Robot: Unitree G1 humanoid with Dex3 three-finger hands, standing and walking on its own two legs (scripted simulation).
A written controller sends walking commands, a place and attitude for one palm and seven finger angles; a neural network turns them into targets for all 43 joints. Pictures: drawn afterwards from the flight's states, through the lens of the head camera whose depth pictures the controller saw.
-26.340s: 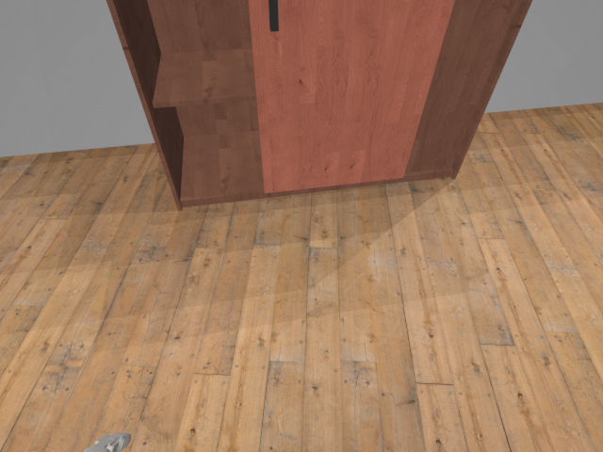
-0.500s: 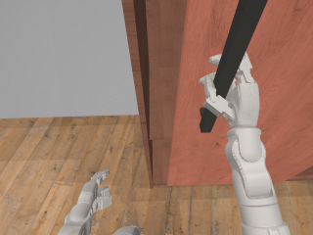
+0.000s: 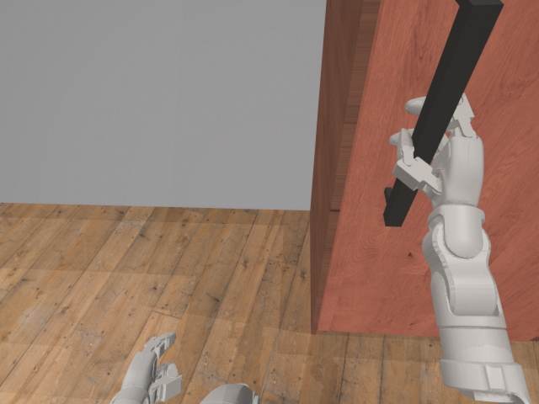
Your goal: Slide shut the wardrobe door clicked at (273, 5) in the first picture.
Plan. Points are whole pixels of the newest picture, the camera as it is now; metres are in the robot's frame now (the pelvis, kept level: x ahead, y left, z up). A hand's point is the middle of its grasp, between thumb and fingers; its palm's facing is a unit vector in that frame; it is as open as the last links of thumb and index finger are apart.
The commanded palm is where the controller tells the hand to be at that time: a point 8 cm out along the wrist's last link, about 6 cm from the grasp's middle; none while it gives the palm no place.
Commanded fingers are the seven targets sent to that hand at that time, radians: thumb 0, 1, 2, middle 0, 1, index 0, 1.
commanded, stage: step sideways, sliding the door along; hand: right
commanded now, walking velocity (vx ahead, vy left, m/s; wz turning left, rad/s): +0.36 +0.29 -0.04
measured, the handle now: (419, 132) +0.41 -0.18 +0.19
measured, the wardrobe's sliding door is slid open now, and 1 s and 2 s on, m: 0.00 0.00 0.00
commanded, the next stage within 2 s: stop walking and hold the door there in 0.04 s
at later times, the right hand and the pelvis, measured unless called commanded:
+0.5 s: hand (402, 159) +0.37 -0.16 +0.18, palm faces +0.37 +0.92 -0.15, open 6.1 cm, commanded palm +0.33 -0.20 +0.18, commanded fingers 0.00 -0.90 -0.90 0.45 1.40 0.45 1.40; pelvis +0.02 +0.09 +0.00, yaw +2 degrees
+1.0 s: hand (402, 160) +0.37 -0.16 +0.18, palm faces +0.40 +0.90 -0.19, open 6.2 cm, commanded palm +0.33 -0.19 +0.18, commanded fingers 0.00 -0.90 -0.90 0.45 1.40 0.45 1.40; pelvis +0.02 +0.09 +0.01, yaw +3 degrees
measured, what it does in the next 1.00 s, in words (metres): steps on the spot: left foot, then right foot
